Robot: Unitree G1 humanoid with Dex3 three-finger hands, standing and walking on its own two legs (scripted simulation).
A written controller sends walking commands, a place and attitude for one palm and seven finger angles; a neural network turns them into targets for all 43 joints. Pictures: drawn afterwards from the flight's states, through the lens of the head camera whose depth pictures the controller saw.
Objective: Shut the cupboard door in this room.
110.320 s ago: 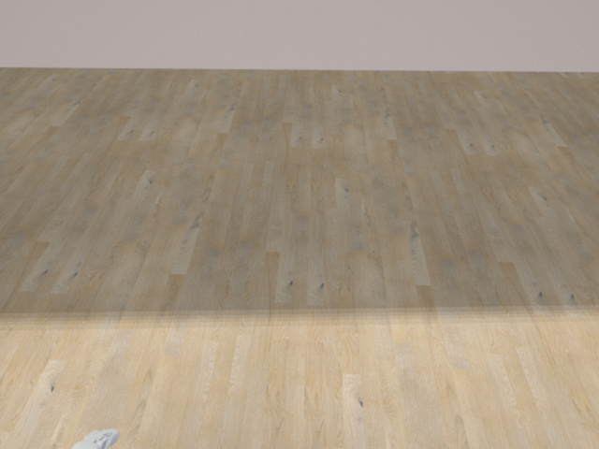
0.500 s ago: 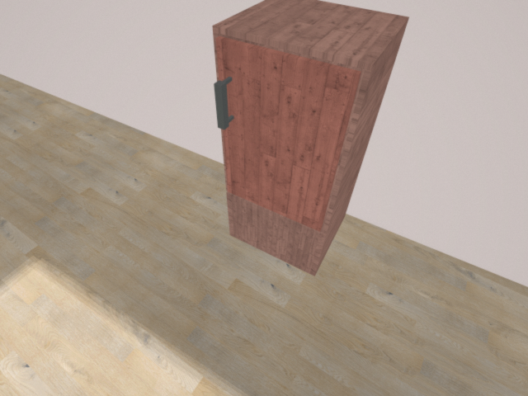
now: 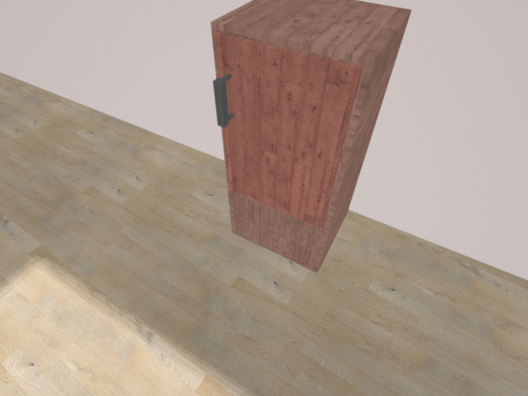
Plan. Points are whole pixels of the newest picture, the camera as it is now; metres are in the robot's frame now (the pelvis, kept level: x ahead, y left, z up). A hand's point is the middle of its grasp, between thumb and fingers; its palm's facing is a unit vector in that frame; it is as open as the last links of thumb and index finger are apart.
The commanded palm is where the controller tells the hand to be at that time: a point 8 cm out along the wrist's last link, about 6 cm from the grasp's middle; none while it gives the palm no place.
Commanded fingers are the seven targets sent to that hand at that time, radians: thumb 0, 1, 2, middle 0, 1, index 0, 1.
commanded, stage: look to check the result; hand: left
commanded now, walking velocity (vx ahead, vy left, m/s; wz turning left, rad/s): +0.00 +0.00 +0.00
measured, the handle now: (225, 100) +0.89 +0.16 -0.02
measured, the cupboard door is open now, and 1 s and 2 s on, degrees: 0 0 0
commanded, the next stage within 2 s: stand and wait in 0.10 s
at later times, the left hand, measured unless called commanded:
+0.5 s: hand out of the picture +0.01 +0.17 -0.17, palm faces +0.03 -0.98 -0.21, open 7.4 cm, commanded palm none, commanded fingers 0.00 0.90 0.90 -0.20 -0.30 -0.20 -0.30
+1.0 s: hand out of the picture +0.03 +0.18 -0.17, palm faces +0.02 -0.97 -0.23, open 7.4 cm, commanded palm none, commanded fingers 0.00 0.90 0.90 -0.20 -0.30 -0.20 -0.30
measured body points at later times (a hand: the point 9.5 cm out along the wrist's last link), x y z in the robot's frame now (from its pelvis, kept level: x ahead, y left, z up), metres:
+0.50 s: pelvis +0.01 -0.01 +0.00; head +0.01 -0.01 +0.45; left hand +0.01 +0.23 -0.15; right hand +0.00 -0.24 -0.16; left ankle +0.02 +0.11 -0.74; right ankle +0.01 -0.10 -0.74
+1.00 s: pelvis +0.02 -0.02 +0.00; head +0.03 -0.02 +0.45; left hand +0.03 +0.23 -0.15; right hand +0.04 -0.26 -0.15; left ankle +0.02 +0.11 -0.74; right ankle +0.01 -0.10 -0.74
